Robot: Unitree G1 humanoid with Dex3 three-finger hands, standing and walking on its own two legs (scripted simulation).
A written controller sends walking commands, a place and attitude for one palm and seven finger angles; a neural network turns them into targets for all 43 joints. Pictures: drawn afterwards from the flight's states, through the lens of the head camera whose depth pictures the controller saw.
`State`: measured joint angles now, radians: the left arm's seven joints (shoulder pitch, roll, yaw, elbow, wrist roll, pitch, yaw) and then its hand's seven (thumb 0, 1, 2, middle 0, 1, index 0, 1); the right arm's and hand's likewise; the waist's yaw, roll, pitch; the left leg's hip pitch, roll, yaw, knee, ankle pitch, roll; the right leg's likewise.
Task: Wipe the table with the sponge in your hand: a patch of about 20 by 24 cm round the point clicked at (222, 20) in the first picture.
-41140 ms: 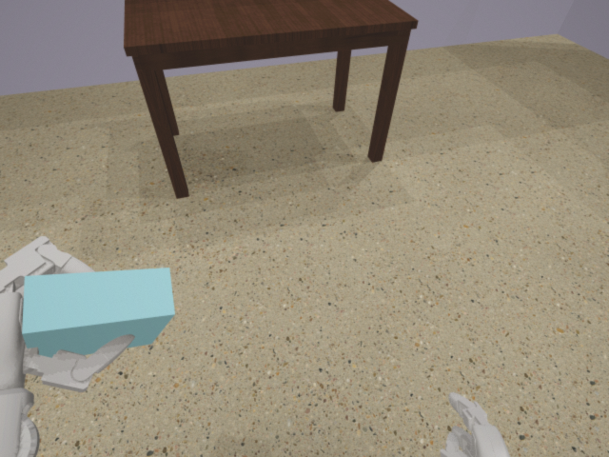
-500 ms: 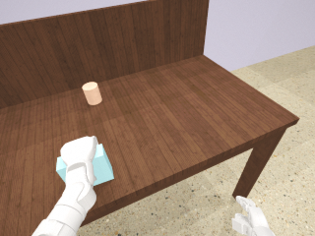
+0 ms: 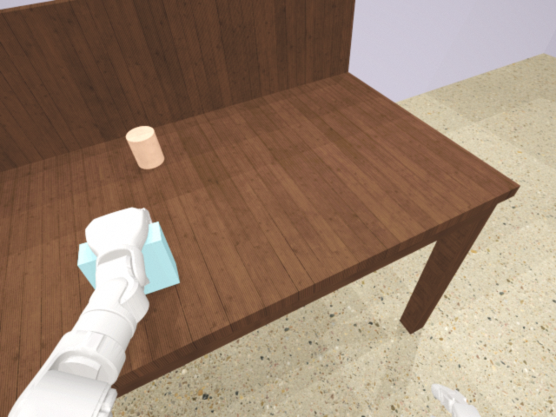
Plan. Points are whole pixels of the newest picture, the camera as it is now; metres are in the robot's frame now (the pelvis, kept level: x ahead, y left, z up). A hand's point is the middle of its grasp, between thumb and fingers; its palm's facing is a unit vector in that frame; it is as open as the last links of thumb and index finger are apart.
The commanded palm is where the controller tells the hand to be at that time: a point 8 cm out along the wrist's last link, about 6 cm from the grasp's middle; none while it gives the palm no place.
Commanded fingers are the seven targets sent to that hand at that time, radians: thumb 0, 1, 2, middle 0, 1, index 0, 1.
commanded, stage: wipe forward along the middle lane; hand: left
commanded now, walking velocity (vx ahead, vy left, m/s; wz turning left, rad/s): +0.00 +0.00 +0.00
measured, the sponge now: (136, 271) +0.35 +0.27 +0.00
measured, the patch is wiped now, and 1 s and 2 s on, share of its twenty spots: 1.00 1.00 1.00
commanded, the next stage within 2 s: slide back across to the first lane in 0.84 s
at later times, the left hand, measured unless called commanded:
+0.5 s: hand (128, 234) +0.40 +0.29 +0.04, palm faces -0.09 -0.03 -1.00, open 9.3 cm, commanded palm +0.39 +0.29 +0.07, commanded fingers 0.00 0.10 1.30 -1.20 -1.60 -1.20 -1.60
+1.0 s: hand (122, 210) +0.46 +0.32 +0.04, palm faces -0.11 -0.03 -0.99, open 9.3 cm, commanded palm +0.43 +0.32 +0.08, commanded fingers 0.00 0.10 1.30 -1.20 -1.60 -1.20 -1.60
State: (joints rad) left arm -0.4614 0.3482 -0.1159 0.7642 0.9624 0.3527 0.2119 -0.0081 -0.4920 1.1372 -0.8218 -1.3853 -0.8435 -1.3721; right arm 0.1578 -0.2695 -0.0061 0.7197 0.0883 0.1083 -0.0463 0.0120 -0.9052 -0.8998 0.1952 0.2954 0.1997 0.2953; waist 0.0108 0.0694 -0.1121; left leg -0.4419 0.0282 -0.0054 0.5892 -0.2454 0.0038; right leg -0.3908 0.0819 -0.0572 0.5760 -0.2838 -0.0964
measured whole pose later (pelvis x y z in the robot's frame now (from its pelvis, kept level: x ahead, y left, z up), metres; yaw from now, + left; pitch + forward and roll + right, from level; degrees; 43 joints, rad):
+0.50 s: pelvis +0.00 +0.02 +0.00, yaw +0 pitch +9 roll -1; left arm -0.67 0.39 -0.07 1.02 0.99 0.29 0.26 0.01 -0.51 1.15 -0.82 -1.38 -0.84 -1.38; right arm 0.21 -0.26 -0.01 0.74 0.08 0.11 -0.02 0.01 -0.91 -0.90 0.20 0.30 0.20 0.30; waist -0.03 0.06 -0.13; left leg -0.55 0.02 -0.01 0.64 -0.25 0.00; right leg -0.49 0.08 -0.06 0.60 -0.28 -0.08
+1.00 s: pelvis +0.00 +0.04 -0.01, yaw -1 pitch +15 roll -2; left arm -0.87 0.48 -0.02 1.21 1.03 0.28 0.26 0.02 -0.51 1.16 -0.82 -1.38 -0.84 -1.40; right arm 0.29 -0.26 -0.01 0.76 0.06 0.09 -0.01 0.01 -0.90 -0.90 0.20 0.30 0.20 0.30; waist -0.09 0.05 -0.15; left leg -0.67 0.02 0.00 0.69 -0.28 0.03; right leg -0.59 0.07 -0.05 0.61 -0.28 -0.04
